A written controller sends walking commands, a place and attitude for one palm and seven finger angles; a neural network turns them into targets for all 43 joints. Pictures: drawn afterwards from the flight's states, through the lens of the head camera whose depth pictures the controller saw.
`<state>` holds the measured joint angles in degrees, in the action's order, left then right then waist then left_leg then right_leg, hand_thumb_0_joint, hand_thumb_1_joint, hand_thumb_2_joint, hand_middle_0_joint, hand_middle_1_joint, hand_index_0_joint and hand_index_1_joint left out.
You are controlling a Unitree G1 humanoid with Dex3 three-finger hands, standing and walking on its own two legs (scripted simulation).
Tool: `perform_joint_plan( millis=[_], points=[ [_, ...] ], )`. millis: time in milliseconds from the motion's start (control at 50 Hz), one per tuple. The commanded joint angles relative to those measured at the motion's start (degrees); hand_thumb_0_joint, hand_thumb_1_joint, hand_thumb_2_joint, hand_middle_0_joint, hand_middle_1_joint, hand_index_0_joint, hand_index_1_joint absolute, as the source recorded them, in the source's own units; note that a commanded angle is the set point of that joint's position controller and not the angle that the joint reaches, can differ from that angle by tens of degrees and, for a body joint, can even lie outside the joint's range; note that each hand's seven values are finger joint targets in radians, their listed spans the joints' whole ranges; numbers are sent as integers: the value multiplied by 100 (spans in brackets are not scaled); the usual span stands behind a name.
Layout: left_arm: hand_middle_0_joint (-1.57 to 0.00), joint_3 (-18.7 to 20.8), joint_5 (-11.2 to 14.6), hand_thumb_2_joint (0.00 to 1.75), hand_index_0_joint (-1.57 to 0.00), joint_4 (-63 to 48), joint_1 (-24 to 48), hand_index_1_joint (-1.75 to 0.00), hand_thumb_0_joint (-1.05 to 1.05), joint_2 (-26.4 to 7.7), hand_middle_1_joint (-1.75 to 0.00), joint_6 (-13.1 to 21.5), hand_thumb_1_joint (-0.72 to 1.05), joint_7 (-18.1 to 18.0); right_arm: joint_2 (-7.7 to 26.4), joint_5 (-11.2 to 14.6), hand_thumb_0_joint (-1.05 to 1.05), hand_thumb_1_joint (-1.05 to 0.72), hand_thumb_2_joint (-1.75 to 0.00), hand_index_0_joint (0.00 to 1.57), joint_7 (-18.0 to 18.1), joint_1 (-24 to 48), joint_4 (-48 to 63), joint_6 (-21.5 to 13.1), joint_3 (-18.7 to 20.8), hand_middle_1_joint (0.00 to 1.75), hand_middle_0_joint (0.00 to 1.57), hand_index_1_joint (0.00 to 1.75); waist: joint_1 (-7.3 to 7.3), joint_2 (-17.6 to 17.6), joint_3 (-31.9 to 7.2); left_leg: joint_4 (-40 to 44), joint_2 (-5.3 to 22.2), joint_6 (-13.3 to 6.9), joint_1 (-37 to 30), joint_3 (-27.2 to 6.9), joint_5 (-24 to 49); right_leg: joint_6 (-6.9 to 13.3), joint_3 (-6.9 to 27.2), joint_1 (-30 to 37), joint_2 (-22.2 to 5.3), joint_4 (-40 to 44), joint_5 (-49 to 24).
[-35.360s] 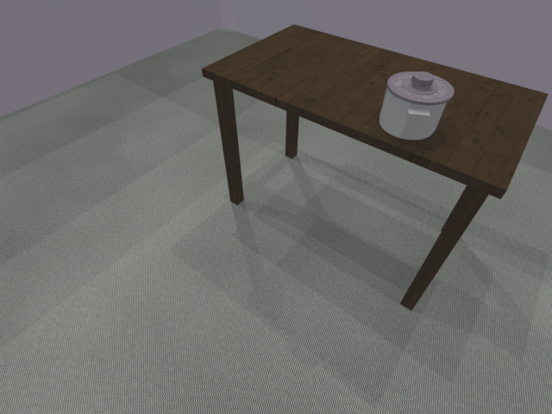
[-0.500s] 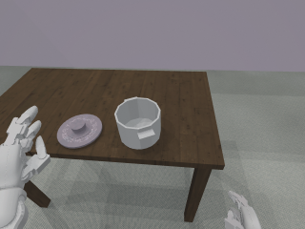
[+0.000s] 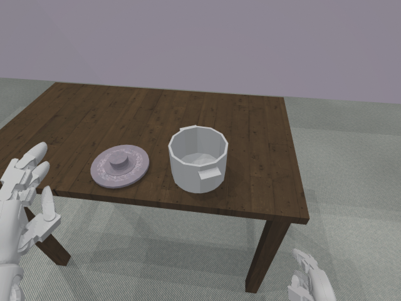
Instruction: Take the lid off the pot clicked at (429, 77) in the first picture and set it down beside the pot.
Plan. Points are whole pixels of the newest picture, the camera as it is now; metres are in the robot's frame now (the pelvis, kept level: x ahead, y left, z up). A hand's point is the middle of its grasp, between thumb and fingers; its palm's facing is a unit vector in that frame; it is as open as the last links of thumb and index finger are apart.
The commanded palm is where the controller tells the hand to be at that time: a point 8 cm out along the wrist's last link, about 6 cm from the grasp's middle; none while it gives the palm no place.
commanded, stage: step back with the hand held close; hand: left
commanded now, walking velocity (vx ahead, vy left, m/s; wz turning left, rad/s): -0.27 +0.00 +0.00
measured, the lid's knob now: (118, 159) +0.48 +0.31 -0.03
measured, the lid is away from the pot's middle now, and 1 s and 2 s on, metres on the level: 0.24 0.24 0.24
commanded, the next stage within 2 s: stop stepping back and stand still in 1.24 s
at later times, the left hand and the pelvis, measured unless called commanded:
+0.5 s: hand (29, 229) +0.16 +0.27 +0.16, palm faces +0.25 -0.82 -0.52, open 7.4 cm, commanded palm +0.10 +0.32 +0.17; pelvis -0.04 +0.04 -0.01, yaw -2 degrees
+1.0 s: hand out of the picture +0.09 +0.29 +0.16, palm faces +0.35 -0.86 -0.38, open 7.4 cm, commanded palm +0.01 +0.33 +0.17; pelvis -0.11 +0.05 -0.03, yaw +1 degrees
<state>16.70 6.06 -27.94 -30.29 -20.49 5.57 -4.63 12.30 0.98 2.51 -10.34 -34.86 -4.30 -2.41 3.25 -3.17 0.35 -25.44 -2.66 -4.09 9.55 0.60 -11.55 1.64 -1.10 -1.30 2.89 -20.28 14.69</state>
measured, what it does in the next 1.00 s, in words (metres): walks backwards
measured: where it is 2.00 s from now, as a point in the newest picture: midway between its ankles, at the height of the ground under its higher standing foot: outside the picture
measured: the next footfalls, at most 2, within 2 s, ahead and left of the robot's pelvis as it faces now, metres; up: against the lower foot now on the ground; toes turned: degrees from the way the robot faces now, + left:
right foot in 1.26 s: -0.24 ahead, -0.09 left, +0.00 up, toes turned -6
left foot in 1.44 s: -0.15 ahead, +0.14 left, +0.00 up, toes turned -2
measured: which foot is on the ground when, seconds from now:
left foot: down 0.00-1.00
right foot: down 0.00-0.92, up 0.94-1.00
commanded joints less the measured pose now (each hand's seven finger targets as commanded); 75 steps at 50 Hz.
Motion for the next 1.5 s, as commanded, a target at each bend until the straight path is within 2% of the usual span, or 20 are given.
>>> perform_joint_plan(
  millis=[0,80,240,320,480,600,740,800,840,900,960,1020,1160,1240,1300,1320,1340,1400,1440,1480],
  points=[
    [-20,1071,-135,90,-20,-909,481,-30,0,-1106,-30,695,90,-98,671,-4,0,-90,-90,20,-29,587,902,-199,356,30,20,30,-237,993,355,-249,439,-42,-82,-632,-103,94,1032,-1443,-937,790,-552],
    [-20,650,-166,90,-20,-1125,-164,-30,0,-692,-30,742,90,24,792,48,0,-90,-90,20,-109,543,1085,-122,403,30,20,30,-283,-318,-174,77,702,-82,-79,-736,489,-51,544,-1155,-805,79,-1103],
    [-20,1425,-212,90,-20,-2279,-775,-30,0,-1406,-30,808,90,-100,797,28,0,-90,-90,20,-26,354,1455,48,537,30,20,30,-189,-18,-1138,254,1162,-176,162,-1173,1969,-146,222,-768,-435,-995,-782],
    [-20,1461,-204,90,-20,-2564,-945,-30,0,-1412,-30,790,90,-148,814,-26,0,-90,-90,20,-33,202,1460,-43,583,30,20,30,-224,-814,-1190,466,1469,-152,-67,-1408,2584,-188,174,-1153,-300,-1450,706],
    [-20,1317,-176,90,-20,-1793,-926,-30,0,-1136,-30,791,90,-113,844,25,0,-90,-90,20,-36,128,1362,-86,590,30,20,30,-335,201,-682,258,1293,-95,747,-1227,747,-135,122,-842,-470,-644,-151],
    [-20,1382,-300,90,-20,-1929,-701,-30,0,-1185,-30,839,90,-122,821,46,0,-90,-90,20,14,219,1540,-162,570,30,20,30,-316,-445,-249,1310,1392,-172,2547,-1554,-2934,-128,-9,-202,-207,-1447,601],
    [-20,1166,-285,90,-20,-2277,-466,-30,0,-1254,-30,958,90,-242,703,-7,0,-90,-90,20,0,19,1390,-274,595,30,20,30,-451,829,-115,-1343,528,184,1317,-804,-1935,609,1476,-2338,-1578,333,1679],
    [-20,1094,-282,90,-20,-2303,-260,-30,0,-1235,-30,1027,90,-342,606,56,0,-90,-90,20,-27,-23,1244,-227,612,30,20,30,-597,1121,-380,-2426,393,264,815,-527,-1191,712,1412,-2618,-2128,176,235],
    [-20,1143,-272,90,-20,-2293,-166,-30,0,-1250,-30,1069,90,-371,632,52,0,-90,-90,20,-7,62,1249,-174,590,30,20,30,-640,706,-283,-1584,655,181,916,-852,-1205,511,954,-2641,-1779,-448,-61],
    [-20,1318,-354,90,-20,-2528,-48,-30,0,-1325,-30,1217,90,-417,754,-23,0,-90,-90,20,85,271,1343,-365,584,30,20,30,-498,-1825,-4,1067,1807,-312,2175,-2197,-1734,-120,37,-1950,-183,-2892,1124],
    [-20,1532,-295,90,-20,-2451,-82,-30,0,-1391,-30,1239,90,-405,650,-65,0,-90,-90,20,-15,141,1185,-493,642,30,20,30,-457,-962,-337,1618,2229,-357,2490,-2290,-2486,-140,538,-1743,28,-4791,1654],
    [-20,1574,-147,90,-20,-2507,-362,-30,0,-1303,-30,1152,90,-400,594,-58,0,-90,-90,20,-85,127,1165,-544,715,30,20,30,-381,-246,-770,1164,1959,-329,1175,-1833,-1221,-222,366,-2196,-111,-3659,1621],
    [-20,1222,-177,90,-20,-2504,-526,-30,0,-1211,-30,1086,90,-228,630,-171,0,-90,-90,20,-146,110,1064,-570,639,30,20,30,-319,-1073,-1271,1436,1532,430,547,-1075,-1403,-6,-292,-947,211,-828,1332],
    [-20,1280,-161,90,-20,-2388,-324,-30,0,-1538,-30,1295,90,-155,499,-104,0,-90,-90,20,-43,41,912,-384,629,30,20,30,-425,457,-1303,-1373,529,749,-363,94,-770,402,177,-1765,-951,733,-37],
    [-20,1252,-143,90,-20,-2209,95,-30,0,-1562,-30,1316,90,-118,431,32,0,-90,-90,20,51,391,943,-379,633,30,20,30,-440,1857,-631,-4248,245,583,540,-295,-1451,893,540,-2861,-2292,523,-991],
    [-20,-1148,-728,90,-20,2754,1296,-30,0,89,-30,129,90,471,1184,-112,0,-90,-90,20,-270,10,-622,-533,969,30,20,30,-1095,1124,-455,-4683,804,490,1820,-760,-1337,627,540,-2469,-2553,-151,-2341],
    [-20,1296,-199,90,-20,-2920,1552,-30,0,-1792,-30,962,90,136,333,272,0,-90,-90,20,-129,489,1304,-324,670,30,20,30,-510,1625,-194,-4160,265,528,753,-269,-1424,673,160,-2789,-1801,-184,-2048],
    [-20,1307,-165,90,-20,-1713,-9,-30,0,-1364,-30,992,90,-92,569,273,0,-90,-90,20,123,567,1258,-290,367,30,20,30,-593,24,500,-22,556,162,1301,-503,89,85,-167,-1912,-996,-2042,-1770],
    [-20,1439,-175,90,-20,-2516,107,-30,0,-1514,-30,1205,90,-156,579,74,0,-90,-90,20,-9,404,1295,-470,437,30,20,30,-531,-1912,244,548,1697,-372,497,-2018,2378,-61,306,-2873,-164,-3507,1697],
    [-20,1611,-164,90,-20,-2798,-175,-30,0,-1642,-30,1194,90,-193,556,-35,0,-90,-90,20,-106,163,1215,-664,527,30,20,30,-509,-803,-577,631,1878,-169,-107,-2717,2182,-151,516,-2987,-137,-3814,1836]
  ],
)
